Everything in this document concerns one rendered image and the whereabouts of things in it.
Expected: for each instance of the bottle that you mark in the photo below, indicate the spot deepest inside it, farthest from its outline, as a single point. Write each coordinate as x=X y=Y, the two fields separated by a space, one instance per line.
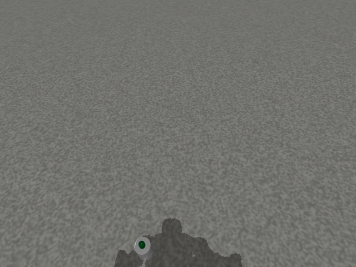
x=143 y=248

